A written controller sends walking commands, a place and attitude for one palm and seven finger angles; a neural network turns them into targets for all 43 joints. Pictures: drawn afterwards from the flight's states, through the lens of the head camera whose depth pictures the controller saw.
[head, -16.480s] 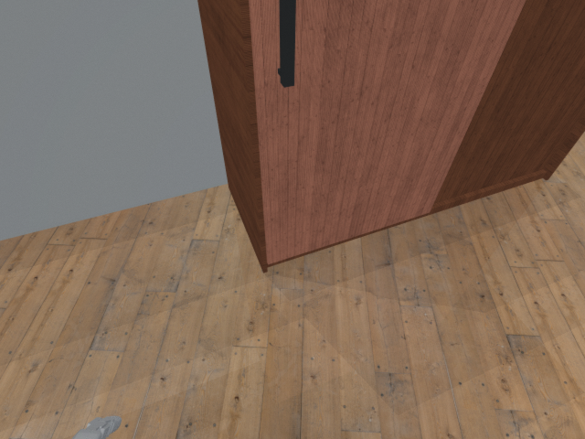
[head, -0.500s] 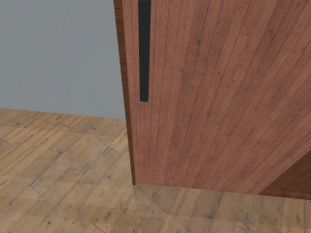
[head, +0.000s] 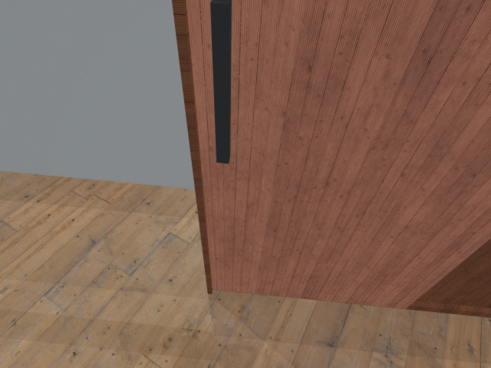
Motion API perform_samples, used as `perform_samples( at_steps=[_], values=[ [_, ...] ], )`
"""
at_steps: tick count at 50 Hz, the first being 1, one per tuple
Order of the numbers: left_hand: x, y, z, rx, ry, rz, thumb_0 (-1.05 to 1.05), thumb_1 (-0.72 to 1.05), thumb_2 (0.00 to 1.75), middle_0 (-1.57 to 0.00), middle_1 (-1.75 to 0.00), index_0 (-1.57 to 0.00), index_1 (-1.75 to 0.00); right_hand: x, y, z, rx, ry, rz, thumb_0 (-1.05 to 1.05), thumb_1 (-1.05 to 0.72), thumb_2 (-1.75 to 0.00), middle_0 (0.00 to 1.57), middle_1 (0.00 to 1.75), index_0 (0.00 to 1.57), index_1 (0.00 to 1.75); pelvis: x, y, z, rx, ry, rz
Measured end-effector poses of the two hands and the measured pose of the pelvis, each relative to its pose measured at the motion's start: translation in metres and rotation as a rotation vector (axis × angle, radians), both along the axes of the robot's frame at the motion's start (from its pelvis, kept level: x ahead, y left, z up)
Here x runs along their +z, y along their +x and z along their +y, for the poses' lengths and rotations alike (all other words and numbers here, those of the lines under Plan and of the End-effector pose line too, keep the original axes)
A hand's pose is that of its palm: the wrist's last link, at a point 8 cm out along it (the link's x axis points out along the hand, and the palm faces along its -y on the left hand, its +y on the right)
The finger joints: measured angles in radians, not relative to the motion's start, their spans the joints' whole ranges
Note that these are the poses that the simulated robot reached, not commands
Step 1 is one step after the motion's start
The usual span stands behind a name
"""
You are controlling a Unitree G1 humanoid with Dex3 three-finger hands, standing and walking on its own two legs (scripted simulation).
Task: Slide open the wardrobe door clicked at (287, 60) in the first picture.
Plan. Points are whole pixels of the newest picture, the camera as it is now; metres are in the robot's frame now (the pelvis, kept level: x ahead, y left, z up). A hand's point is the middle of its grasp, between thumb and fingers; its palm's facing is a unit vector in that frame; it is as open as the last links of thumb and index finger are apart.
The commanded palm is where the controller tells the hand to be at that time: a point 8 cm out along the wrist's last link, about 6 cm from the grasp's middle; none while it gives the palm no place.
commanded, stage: look again from close up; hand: left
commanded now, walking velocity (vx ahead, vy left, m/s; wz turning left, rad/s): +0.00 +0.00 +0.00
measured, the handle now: (224, 90) +0.52 +0.08 +0.20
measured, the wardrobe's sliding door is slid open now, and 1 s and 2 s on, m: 0.00 0.00 0.00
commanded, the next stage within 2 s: raise the hand with hooked fingers in 0.86 s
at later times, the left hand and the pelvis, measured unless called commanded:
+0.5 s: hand out of the picture -0.02 +0.15 -0.18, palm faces +0.05 -0.99 -0.14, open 7.4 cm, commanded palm none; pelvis +0.01 +0.00 +0.00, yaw +0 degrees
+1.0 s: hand out of the picture +0.01 +0.15 -0.17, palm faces +0.08 -0.99 -0.15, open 7.4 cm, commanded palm +0.12 +0.21 -0.06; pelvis +0.02 +0.00 +0.00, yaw +0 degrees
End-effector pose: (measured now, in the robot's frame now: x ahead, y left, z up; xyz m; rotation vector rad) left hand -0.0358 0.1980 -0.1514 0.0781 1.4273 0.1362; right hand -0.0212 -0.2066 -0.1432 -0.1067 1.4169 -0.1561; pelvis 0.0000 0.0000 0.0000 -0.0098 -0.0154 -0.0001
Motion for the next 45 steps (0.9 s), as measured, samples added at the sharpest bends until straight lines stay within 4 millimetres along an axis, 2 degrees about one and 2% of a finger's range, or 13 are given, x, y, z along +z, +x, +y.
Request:
perform_samples(
  at_steps=[45],
  values=[
    [0.001,0.024,0.002,-0.004,0.005,0.014,0.0,0.91,0.9,-0.19,-0.3,-0.2,-0.3,0.003,0.026,-0.008,0.017,-0.018,0.008,0.01,-0.92,-0.9,0.2,0.3,0.2,0.3,0.001,0.022,-0.003,-0.001,0.006,0.003]
  ],
)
